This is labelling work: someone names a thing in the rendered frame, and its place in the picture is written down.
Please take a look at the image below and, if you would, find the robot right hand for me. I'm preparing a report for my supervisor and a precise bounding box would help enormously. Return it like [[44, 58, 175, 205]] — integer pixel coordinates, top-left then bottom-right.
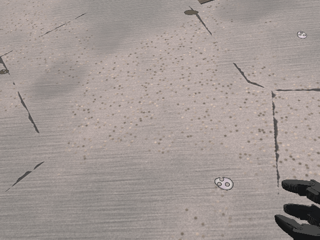
[[274, 179, 320, 240]]

